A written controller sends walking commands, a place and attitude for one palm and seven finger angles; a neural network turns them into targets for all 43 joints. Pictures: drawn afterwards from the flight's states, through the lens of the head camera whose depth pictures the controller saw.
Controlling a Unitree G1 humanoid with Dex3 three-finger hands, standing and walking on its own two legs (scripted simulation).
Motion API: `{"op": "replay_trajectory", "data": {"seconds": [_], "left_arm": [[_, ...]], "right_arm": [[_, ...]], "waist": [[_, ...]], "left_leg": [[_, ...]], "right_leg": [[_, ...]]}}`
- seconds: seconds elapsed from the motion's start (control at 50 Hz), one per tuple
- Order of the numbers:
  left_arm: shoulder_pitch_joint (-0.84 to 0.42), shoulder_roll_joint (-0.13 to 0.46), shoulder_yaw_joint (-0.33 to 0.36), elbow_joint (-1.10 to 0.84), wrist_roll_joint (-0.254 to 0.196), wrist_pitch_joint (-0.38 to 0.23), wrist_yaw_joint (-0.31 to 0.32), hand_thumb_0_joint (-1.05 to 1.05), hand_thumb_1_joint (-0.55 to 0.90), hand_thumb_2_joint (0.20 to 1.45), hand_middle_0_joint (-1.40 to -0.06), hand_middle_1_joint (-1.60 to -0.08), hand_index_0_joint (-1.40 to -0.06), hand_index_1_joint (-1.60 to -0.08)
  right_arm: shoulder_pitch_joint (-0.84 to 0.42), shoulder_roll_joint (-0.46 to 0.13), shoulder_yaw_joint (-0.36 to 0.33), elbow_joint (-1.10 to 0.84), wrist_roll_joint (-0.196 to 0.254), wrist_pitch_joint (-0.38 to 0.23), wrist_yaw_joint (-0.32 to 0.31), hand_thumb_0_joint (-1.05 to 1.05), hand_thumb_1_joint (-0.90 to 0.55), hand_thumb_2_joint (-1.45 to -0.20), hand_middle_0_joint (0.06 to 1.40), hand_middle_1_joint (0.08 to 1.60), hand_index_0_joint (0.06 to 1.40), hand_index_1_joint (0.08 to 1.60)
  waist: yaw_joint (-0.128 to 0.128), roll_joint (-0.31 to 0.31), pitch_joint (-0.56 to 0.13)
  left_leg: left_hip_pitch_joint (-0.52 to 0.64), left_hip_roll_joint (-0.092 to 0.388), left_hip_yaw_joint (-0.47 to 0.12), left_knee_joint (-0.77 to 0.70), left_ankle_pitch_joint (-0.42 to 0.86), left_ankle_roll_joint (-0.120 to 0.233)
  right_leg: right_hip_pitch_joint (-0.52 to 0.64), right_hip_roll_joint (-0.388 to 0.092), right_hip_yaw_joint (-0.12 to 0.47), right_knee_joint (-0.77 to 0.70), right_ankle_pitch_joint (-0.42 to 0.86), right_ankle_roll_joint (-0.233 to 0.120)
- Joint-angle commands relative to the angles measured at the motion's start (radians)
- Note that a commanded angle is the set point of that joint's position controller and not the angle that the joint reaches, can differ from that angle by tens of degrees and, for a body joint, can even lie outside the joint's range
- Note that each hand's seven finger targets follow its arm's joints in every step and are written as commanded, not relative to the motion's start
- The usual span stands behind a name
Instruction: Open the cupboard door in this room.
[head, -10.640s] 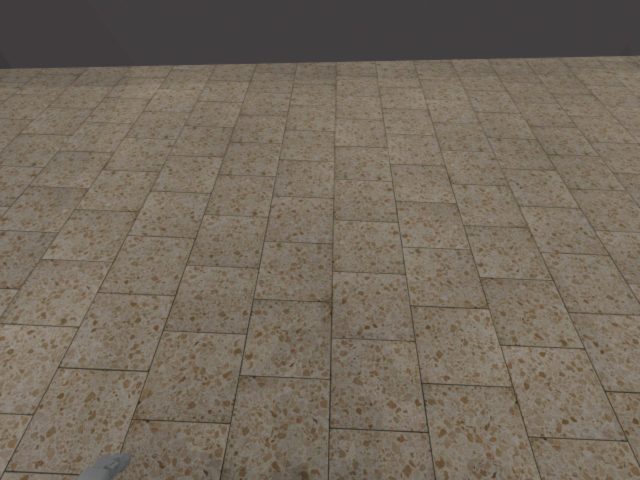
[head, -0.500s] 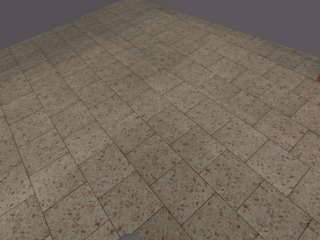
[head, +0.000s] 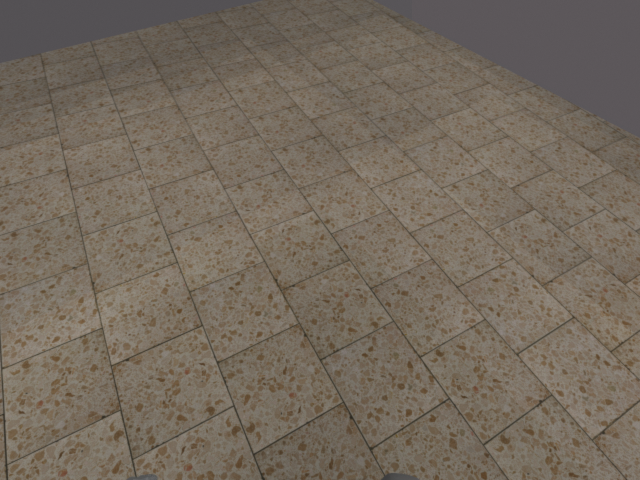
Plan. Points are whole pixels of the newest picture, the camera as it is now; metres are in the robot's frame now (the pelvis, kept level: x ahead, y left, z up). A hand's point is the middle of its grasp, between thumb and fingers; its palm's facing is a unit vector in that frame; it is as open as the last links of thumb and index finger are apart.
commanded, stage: turn or walk to find it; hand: left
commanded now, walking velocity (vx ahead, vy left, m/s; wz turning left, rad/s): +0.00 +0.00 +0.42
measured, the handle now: out of the picture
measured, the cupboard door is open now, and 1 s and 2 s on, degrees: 0 0 0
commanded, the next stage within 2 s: none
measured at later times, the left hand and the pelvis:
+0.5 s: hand out of the picture -0.02 +0.14 -0.15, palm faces +0.26 -0.93 -0.27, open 7.3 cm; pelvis -0.03 -0.06 +0.00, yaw +15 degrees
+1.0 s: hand out of the picture -0.11 +0.21 -0.17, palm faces +0.46 -0.85 -0.24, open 7.4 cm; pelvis -0.08 -0.01 +0.00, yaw +26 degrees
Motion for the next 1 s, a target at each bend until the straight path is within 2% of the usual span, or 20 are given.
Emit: {"op": "replay_trajectory", "data": {"seconds": [0.0, 0.08, 0.12, 0.14, 0.16, 0.18, 0.2, 0.22, 0.24, 0.28, 0.4, 0.54, 0.6, 0.64, 0.66, 0.68, 0.7, 0.76, 0.8, 0.98], "left_arm": [[-0.029, 0.045, 0.008, -0.098, -0.008, -0.021, 0.006, 0.0, 0.9, 0.9, -0.2, -0.3, -0.2, -0.3], [0.044, 0.048, 0.009, -0.09, -0.016, -0.034, 0.008, 0.0, 0.9, 0.9, -0.2, -0.3, -0.2, -0.3], [0.118, 0.086, 0.019, -0.074, -0.009, -0.049, 0.012, 0.0, 0.9, 0.9, -0.2, -0.3, -0.2, -0.3], [0.136, 0.17, 0.034, -0.073, 0.007, -0.06, 0.02, 0.0, 0.9, 0.9, -0.2, -0.3, -0.2, -0.3], [0.137, 0.226, 0.041, -0.087, 0.009, -0.058, 0.023, 0.0, 0.9, 0.9, -0.2, -0.3, -0.2, -0.3], [0.104, 0.19, 0.034, -0.1, 0.0, -0.055, 0.024, 0.0, 0.9, 0.9, -0.2, -0.3, -0.2, -0.3], [0.031, 0.157, 0.037, -0.116, -0.002, -0.058, 0.027, 0.0, 0.9, 0.9, -0.2, -0.3, -0.2, -0.3], [-0.014, 0.138, 0.028, -0.13, -0.003, -0.054, 0.022, 0.0, 0.9, 0.9, -0.2, -0.3, -0.2, -0.3], [-0.048, 0.112, 0.018, -0.137, -0.004, -0.053, 0.022, 0.0, 0.9, 0.9, -0.2, -0.3, -0.2, -0.3], [-0.021, 0.089, 0.01, -0.131, -0.003, -0.064, 0.018, 0.0, 0.9, 0.9, -0.2, -0.3, -0.2, -0.3], [0.098, 0.11, 0.017, -0.086, 0.001, -0.067, 0.022, 0.0, 0.9, 0.9, -0.2, -0.3, -0.2, -0.3], [0.164, 0.152, 0.03, -0.04, 0.014, -0.058, 0.019, 0.0, 0.9, 0.9, -0.2, -0.3, -0.2, -0.3], [0.147, 0.171, 0.035, -0.031, 0.014, -0.052, 0.016, 0.0, 0.9, 0.9, -0.2, -0.3, -0.2, -0.3], [0.112, 0.159, 0.035, -0.03, 0.004, -0.045, 0.014, 0.0, 0.9, 0.9, -0.2, -0.3, -0.2, -0.3], [0.119, 0.129, 0.03, -0.044, -0.006, -0.037, 0.012, 0.0, 0.9, 0.9, -0.2, -0.3, -0.2, -0.3], [0.097, 0.061, 0.013, -0.081, -0.009, -0.03, 0.006, 0.0, 0.9, 0.9, -0.2, -0.3, -0.2, -0.3], [0.038, 0.071, 0.007, -0.096, 0.0, -0.015, 0.011, 0.0, 0.9, 0.9, -0.2, -0.3, -0.2, -0.3], [0.032, 0.087, 0.022, -0.06, 0.003, -0.003, 0.001, 0.0, 0.9, 0.9, -0.2, -0.3, -0.2, -0.3], [0.075, 0.081, 0.021, -0.039, 0.003, -0.011, -0.005, 0.0, 0.9, 0.9, -0.2, -0.3, -0.2, -0.3], [0.0, 0.067, 0.013, -0.085, -0.004, -0.017, 0.006, 0.0, 0.9, 0.9, -0.2, -0.3, -0.2, -0.3]], "right_arm": [[0.082, -0.22, -0.066, -0.049, -0.001, -0.008, -0.013, 0.0, -0.9, -0.9, 0.2, 0.3, 0.2, 0.3], [0.04, -0.228, -0.074, -0.069, -0.001, -0.001, -0.009, 0.0, -0.9, -0.9, 0.2, 0.3, 0.2, 0.3], [0.031, -0.195, -0.073, -0.079, 0.01, 0.0, -0.004, 0.0, -0.9, -0.9, 0.2, 0.3, 0.2, 0.3], [0.053, -0.128, -0.063, -0.091, 0.02, 0.0, 0.003, 0.0, -0.9, -0.9, 0.2, 0.3, 0.2, 0.3], [0.022, -0.117, -0.06, -0.119, 0.015, 0.006, 0.001, 0.0, -0.9, -0.9, 0.2, 0.3, 0.2, 0.3], [0.027, -0.158, -0.071, -0.099, 0.006, 0.022, 0.001, 0.0, -0.9, -0.9, 0.2, 0.3, 0.2, 0.3], [0.055, -0.158, -0.075, -0.074, 0.002, 0.035, 0.005, 0.0, -0.9, -0.9, 0.2, 0.3, 0.2, 0.3], [0.062, -0.155, -0.079, -0.055, 0.002, 0.042, 0.011, 0.0, -0.9, -0.9, 0.2, 0.3, 0.2, 0.3], [0.091, -0.15, -0.077, -0.038, 0.0, 0.043, 0.017, 0.0, -0.9, -0.9, 0.2, 0.3, 0.2, 0.3], [0.119, -0.132, -0.07, -0.021, 0.001, 0.043, 0.022, 0.0, -0.9, -0.9, 0.2, 0.3, 0.2, 0.3], [0.054, -0.132, -0.06, -0.03, 0.004, 0.044, 0.019, 0.0, -0.9, -0.9, 0.2, 0.3, 0.2, 0.3], [-0.033, -0.106, -0.036, -0.054, 0.018, 0.025, 0.015, 0.0, -0.9, -0.9, 0.2, 0.3, 0.2, 0.3], [0.002, -0.106, -0.032, -0.052, 0.022, 0.015, 0.011, 0.0, -0.9, -0.9, 0.2, 0.3, 0.2, 0.3], [0.059, -0.123, -0.037, -0.038, 0.02, 0.005, 0.012, 0.0, -0.9, -0.9, 0.2, 0.3, 0.2, 0.3], [0.096, -0.183, -0.047, -0.033, 0.015, -0.006, 0.012, 0.0, -0.9, -0.9, 0.2, 0.3, 0.2, 0.3], [0.121, -0.278, -0.07, -0.037, 0.007, -0.008, 0.006, 0.0, -0.9, -0.9, 0.2, 0.3, 0.2, 0.3], [0.142, -0.31, -0.074, -0.028, 0.005, 0.004, 0.0, 0.0, -0.9, -0.9, 0.2, 0.3, 0.2, 0.3], [0.002, -0.231, -0.049, -0.056, 0.003, -0.001, -0.018, 0.0, -0.9, -0.9, 0.2, 0.3, 0.2, 0.3], [-0.011, -0.217, -0.041, -0.064, 0.008, -0.011, -0.019, 0.0, -0.9, -0.9, 0.2, 0.3, 0.2, 0.3], [0.089, -0.214, -0.057, -0.053, 0.006, -0.016, -0.017, 0.0, -0.9, -0.9, 0.2, 0.3, 0.2, 0.3]], "waist": [[-0.037, 0.156, -0.094], [0.001, 0.185, -0.128], [0.036, 0.085, -0.152], [0.042, -0.146, -0.163], [0.057, -0.297, -0.122], [0.043, -0.19, -0.104], [0.011, -0.236, -0.052], [-0.008, -0.177, 0.004], [-0.034, -0.134, 0.018], [-0.032, -0.145, 0.005], [0.018, -0.135, -0.033], [0.062, -0.165, -0.092], [0.038, -0.18, -0.115], [-0.007, -0.115, -0.13], [-0.034, 0.039, -0.151], [-0.052, 0.337, -0.111], [-0.07, 0.266, -0.09], [-0.016, 0.212, 0.0], [0.005, 0.171, -0.026], [-0.031, 0.136, -0.09]], "left_leg": [[0.126, 0.26, -0.27, -0.085, 0.48, 0.146], [0.041, 0.221, -0.29, -0.025, 0.473, 0.117], [-0.104, 0.14, -0.246, 0.056, 0.253, 0.042], [-0.288, 0.032, -0.13, 0.223, -0.036, -0.027], [-0.37, -0.047, -0.045, 0.438, -0.367, -0.065], [-0.328, -0.006, -0.1, 0.604, -0.335, -0.059], [-0.329, 0.016, -0.116, 0.69, -0.281, -0.059], [-0.326, 0.02, -0.093, 0.761, -0.222, -0.064], [-0.327, 0.035, -0.079, 0.783, -0.174, -0.069], [-0.333, 0.033, -0.049, 0.794, -0.106, -0.088], [-0.338, 0.067, -0.022, 0.689, -0.136, -0.115], [-0.221, 0.063, 0.055, 0.365, -0.258, -0.099], [-0.119, 0.051, 0.09, 0.222, -0.207, -0.082], [0.045, 0.056, 0.087, 0.002, -0.014, -0.067], [0.171, 0.153, -0.038, -0.097, 0.087, -0.031], [0.226, 0.389, -0.345, -0.15, 0.375, 0.072], [0.125, 0.448, -0.333, -0.156, 0.425, 0.144], [0.021, 0.31, -0.227, -0.169, 0.282, 0.111], [0.082, 0.256, -0.164, -0.143, 0.396, 0.097], [0.183, 0.262, -0.254, -0.104, 0.517, 0.145]], "right_leg": [[-0.036, 0.018, 0.003, -0.127, -0.033, -0.005], [0.144, 0.053, -0.022, -0.385, 0.069, -0.019], [0.354, 0.009, -0.004, -0.622, 0.267, -0.029], [0.495, -0.202, 0.192, -0.69, 0.302, -0.09], [0.409, -0.394, 0.361, -0.703, 0.443, -0.203], [0.281, -0.385, 0.305, -0.723, 0.356, -0.243], [0.191, -0.336, 0.259, -0.763, 0.206, -0.228], [0.14, -0.286, 0.208, -0.77, 0.132, -0.205], [0.131, -0.251, 0.14, -0.753, 0.161, -0.183], [0.186, -0.201, 0.045, -0.723, 0.283, -0.167], [0.308, -0.251, 0.029, -0.698, 0.377, -0.206], [0.387, -0.292, -0.001, -0.615, 0.605, -0.243], [0.346, -0.3, -0.028, -0.568, 0.6, -0.227], [0.25, -0.26, -0.093, -0.468, 0.491, -0.155], [0.108, -0.195, -0.146, -0.324, 0.317, -0.096], [-0.138, -0.059, -0.174, -0.121, -0.138, -0.018], [-0.111, -0.042, -0.079, 0.01, -0.204, -0.027], [-0.129, -0.044, -0.003, 0.126, -0.027, -0.024], [-0.137, -0.028, -0.005, 0.15, 0.043, -0.011], [-0.124, -0.009, 0.017, 0.02, 0.013, 0.013]]}}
